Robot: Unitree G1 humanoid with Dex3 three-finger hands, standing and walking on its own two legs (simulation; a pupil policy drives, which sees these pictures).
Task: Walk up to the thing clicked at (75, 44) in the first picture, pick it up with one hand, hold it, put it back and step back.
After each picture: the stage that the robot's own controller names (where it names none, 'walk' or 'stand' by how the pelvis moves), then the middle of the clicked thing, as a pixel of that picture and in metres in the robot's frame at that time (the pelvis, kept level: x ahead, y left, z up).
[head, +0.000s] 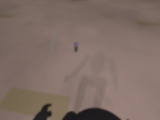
stand; (75, 47) +1.40 +0.35 -0.65
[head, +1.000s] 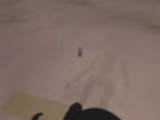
walk; (79, 52) +1.29 +0.34 -0.65
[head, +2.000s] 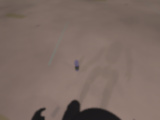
walk; (76, 66) +0.84 +0.28 -0.65
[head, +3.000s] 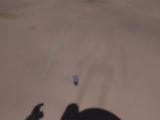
walk; (75, 80) +0.55 +0.20 -0.62
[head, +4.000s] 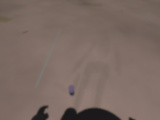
stand; (71, 91) +0.42 +0.20 -0.64
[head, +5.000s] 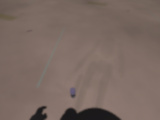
stand; (72, 93) +0.38 +0.18 -0.64
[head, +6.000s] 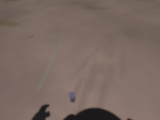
stand; (72, 97) +0.36 +0.21 -0.65
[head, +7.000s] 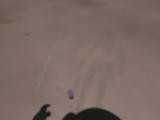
stand; (70, 95) +0.36 +0.22 -0.65
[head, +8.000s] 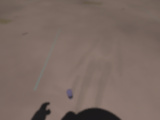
stand; (70, 94) +0.36 +0.23 -0.65
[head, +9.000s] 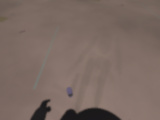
stand; (69, 92) +0.36 +0.23 -0.64
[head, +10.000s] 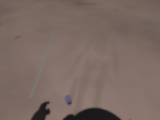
stand; (68, 100) +0.29 +0.22 -0.64
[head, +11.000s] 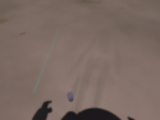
stand; (70, 97) +0.32 +0.21 -0.65
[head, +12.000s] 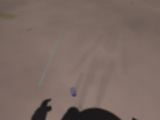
stand; (73, 92) +0.35 +0.20 -0.64
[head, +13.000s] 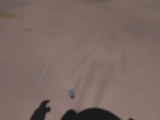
stand; (71, 94) +0.35 +0.19 -0.65
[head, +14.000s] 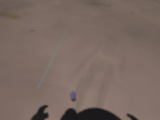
stand; (73, 97) +0.33 +0.17 -0.65
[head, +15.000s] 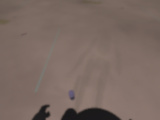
stand; (71, 95) +0.35 +0.19 -0.65
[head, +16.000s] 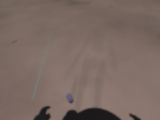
stand; (70, 99) +0.31 +0.24 -0.65
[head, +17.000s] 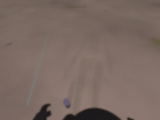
stand; (67, 103) +0.27 +0.24 -0.66
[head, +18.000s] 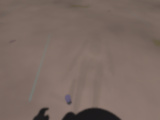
stand; (68, 100) +0.32 +0.23 -0.66
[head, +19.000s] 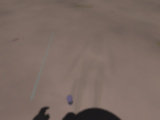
stand; (70, 100) +0.32 +0.20 -0.66
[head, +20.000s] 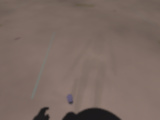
stand; (70, 99) +0.32 +0.20 -0.66
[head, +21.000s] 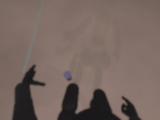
go down; (68, 76) +0.36 +0.20 -0.46
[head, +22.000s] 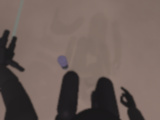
go down; (63, 63) +0.40 +0.24 -0.27
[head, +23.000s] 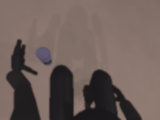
close in; (45, 58) +0.37 +0.28 -0.17
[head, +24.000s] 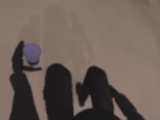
close; (33, 57) +0.36 +0.29 -0.15
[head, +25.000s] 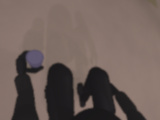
lift; (35, 62) +0.33 +0.29 -0.15
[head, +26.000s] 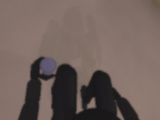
lift; (48, 69) +0.27 +0.26 -0.13
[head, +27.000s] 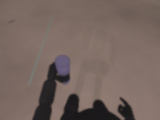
lift; (64, 72) +0.31 +0.17 +0.06
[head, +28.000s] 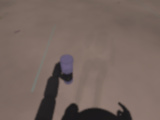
hold; (67, 71) +0.32 +0.16 +0.05
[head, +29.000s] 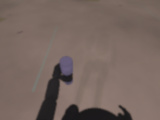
hold; (67, 72) +0.31 +0.16 +0.05
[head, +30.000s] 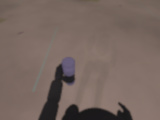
crouch; (69, 73) +0.31 +0.15 +0.05
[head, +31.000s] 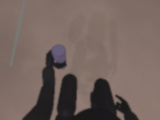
crouch; (60, 59) +0.39 +0.21 -0.04
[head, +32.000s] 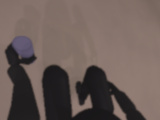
lower; (27, 53) +0.38 +0.31 -0.16
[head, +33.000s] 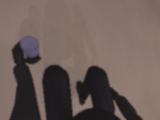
lower; (32, 53) +0.38 +0.30 -0.16
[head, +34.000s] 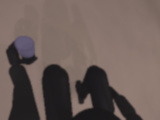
lower; (27, 53) +0.38 +0.31 -0.16
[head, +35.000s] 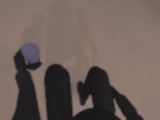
lower; (33, 59) +0.35 +0.30 -0.16
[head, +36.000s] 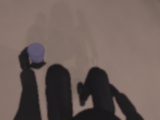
loosen; (37, 58) +0.36 +0.28 -0.15
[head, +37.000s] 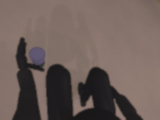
withdraw; (38, 60) +0.35 +0.28 -0.16
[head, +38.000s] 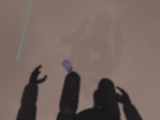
walk; (68, 66) +0.38 +0.23 -0.31
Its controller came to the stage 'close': yes
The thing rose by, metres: 0.69
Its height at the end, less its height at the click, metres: +0.00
